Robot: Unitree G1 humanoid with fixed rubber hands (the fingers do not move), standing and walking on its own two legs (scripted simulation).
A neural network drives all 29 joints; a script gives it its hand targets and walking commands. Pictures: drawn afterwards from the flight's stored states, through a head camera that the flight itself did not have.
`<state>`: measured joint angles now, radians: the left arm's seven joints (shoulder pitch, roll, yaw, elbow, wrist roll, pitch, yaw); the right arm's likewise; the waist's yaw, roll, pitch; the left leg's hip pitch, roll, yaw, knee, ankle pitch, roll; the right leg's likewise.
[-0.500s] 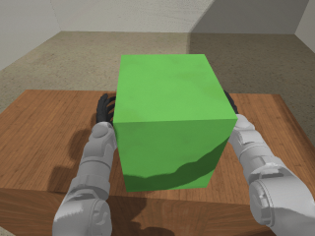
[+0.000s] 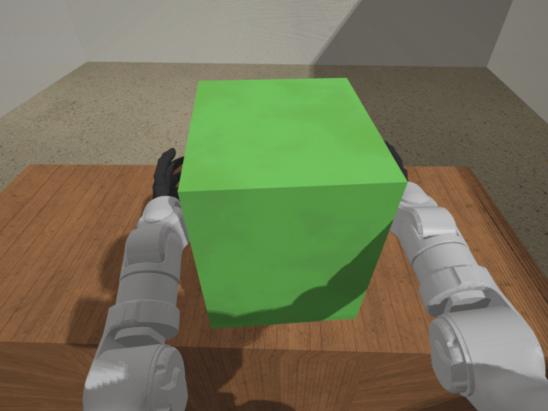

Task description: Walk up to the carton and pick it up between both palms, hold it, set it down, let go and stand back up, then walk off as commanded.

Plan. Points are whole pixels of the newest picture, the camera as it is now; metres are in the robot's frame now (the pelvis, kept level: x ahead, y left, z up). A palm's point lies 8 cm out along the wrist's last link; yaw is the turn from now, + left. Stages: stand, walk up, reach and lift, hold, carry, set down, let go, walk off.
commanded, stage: reach and lift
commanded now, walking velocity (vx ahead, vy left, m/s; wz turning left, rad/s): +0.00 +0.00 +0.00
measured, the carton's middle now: (279, 202) +0.44 +0.04 +0.12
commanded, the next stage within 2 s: hold in 1.66 s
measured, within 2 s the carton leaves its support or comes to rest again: neither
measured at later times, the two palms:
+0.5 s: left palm (154, 179) +0.37 +0.20 +0.22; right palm (404, 172) +0.39 -0.13 +0.22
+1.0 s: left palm (147, 155) +0.37 +0.20 +0.25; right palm (411, 155) +0.38 -0.13 +0.25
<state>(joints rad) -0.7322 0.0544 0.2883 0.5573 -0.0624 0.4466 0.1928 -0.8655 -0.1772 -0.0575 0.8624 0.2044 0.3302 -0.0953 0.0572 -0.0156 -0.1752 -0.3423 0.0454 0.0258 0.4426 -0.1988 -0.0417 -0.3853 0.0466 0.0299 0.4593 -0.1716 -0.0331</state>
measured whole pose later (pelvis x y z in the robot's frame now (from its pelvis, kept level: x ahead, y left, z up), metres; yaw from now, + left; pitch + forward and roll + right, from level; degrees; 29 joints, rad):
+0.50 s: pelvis -0.01 +0.01 +0.00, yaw +0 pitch +5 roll +0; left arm -0.79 0.09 0.32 0.44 -0.03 0.64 0.15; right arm -0.89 -0.18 -0.04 0.69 0.26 0.52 -0.18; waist 0.00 -0.02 -0.20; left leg -0.34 0.03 0.02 0.44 -0.18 -0.02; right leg -0.37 0.03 0.03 0.44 -0.15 -0.02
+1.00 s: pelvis -0.02 +0.01 +0.00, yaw +0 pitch +4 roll +0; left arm -0.92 0.15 0.32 0.56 -0.03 0.69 0.13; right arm -0.98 -0.18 -0.06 0.74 0.26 0.60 -0.20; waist -0.01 -0.02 -0.23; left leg -0.34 0.02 0.02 0.44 -0.17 -0.02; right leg -0.37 0.03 0.03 0.44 -0.14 -0.01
